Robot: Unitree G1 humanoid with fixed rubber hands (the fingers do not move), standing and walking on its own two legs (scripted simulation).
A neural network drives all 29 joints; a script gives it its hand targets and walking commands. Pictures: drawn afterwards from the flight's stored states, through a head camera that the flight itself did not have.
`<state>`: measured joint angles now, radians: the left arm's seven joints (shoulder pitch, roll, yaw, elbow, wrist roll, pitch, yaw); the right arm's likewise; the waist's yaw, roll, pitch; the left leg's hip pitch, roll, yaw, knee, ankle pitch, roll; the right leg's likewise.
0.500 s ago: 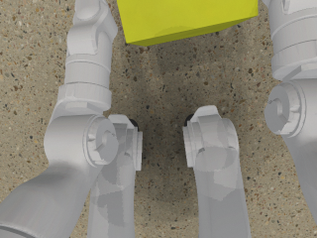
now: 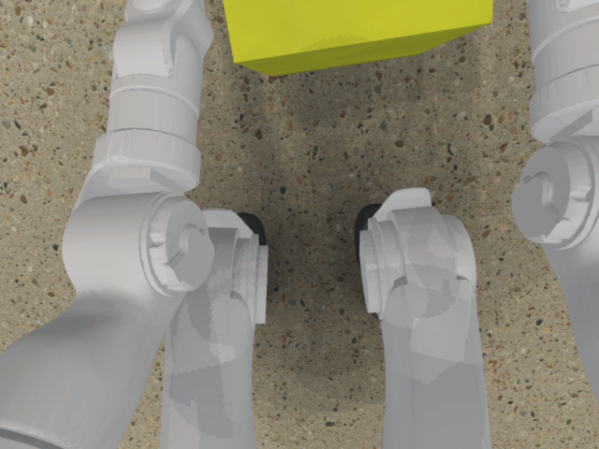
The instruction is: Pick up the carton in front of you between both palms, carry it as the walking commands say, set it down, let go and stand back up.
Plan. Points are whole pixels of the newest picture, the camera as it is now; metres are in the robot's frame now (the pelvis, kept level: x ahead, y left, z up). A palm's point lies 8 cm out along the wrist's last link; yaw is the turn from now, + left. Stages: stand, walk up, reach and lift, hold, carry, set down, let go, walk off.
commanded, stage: set down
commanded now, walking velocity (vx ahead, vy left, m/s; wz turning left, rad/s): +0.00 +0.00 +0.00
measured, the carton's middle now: out of the picture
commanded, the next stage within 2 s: let go in 1.68 s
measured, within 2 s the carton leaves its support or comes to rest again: neither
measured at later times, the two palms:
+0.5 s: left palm out of the picture +0.55 +0.08 -0.19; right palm out of the picture +0.54 -0.26 -0.20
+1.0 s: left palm out of the picture +0.57 +0.09 -0.06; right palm out of the picture +0.56 -0.29 -0.06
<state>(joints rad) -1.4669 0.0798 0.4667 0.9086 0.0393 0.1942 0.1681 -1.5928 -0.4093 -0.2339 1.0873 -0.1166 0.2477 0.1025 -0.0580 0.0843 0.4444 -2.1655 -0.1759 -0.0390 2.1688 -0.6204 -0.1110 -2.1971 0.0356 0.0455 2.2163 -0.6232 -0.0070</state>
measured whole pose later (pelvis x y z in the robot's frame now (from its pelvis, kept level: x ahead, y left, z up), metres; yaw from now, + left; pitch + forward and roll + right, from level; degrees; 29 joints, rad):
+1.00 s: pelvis +0.00 +0.00 +0.06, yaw +0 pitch +39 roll +5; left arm -1.44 0.15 0.32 0.88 -0.06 0.23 0.23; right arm -1.58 -0.56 -0.13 1.13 0.06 0.21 0.08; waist -0.01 0.04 0.27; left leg -2.07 -0.09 0.01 1.96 -0.58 -0.07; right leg -2.12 0.03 0.05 2.01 -0.57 -0.02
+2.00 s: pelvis +0.06 -0.01 +0.31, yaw -5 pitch +41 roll +2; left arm -0.77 0.09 0.27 0.60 0.12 0.18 0.07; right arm -0.91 -0.32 -0.32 0.78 -0.13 0.17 0.08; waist 0.00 0.02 -0.01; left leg -1.32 -0.03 -0.05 0.90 -0.30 -0.04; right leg -1.36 0.06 0.06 0.93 -0.28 -0.02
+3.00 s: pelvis +0.13 +0.01 +0.40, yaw -6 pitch -4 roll +0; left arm 0.21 0.20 0.04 0.44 0.02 0.14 -0.07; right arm 0.22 -0.21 -0.05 0.42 -0.02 0.14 0.08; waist 0.00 0.01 0.09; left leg -0.07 -0.02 -0.05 0.44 -0.29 0.01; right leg -0.08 0.03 0.05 0.43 -0.27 0.00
